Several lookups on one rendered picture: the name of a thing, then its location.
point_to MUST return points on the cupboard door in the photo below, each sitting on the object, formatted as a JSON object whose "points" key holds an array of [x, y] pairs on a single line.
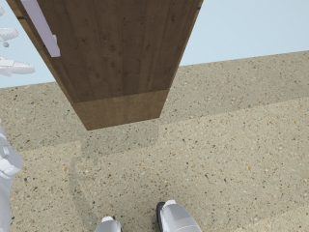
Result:
{"points": [[115, 48]]}

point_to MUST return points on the left robot upper arm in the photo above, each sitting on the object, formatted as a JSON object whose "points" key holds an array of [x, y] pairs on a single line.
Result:
{"points": [[10, 164]]}

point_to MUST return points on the robot right foot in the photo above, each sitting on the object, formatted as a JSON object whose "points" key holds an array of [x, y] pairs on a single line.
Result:
{"points": [[158, 216]]}

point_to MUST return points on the robot left hand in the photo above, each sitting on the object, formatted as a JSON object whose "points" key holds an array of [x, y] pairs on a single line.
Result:
{"points": [[7, 67]]}

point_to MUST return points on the right robot shin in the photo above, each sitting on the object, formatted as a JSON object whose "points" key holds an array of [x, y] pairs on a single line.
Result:
{"points": [[169, 202]]}

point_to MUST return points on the handle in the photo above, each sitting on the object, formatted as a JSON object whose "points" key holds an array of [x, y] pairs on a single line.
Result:
{"points": [[50, 41]]}

